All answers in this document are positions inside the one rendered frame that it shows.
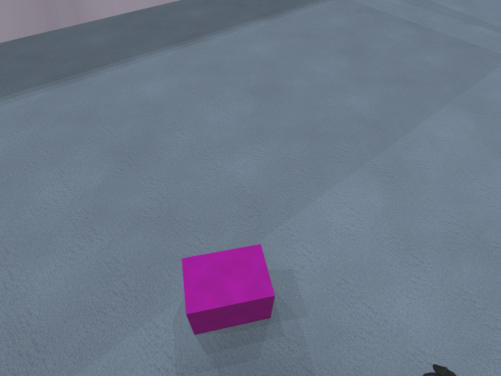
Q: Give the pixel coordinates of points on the carton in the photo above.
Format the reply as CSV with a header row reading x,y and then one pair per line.
x,y
227,288

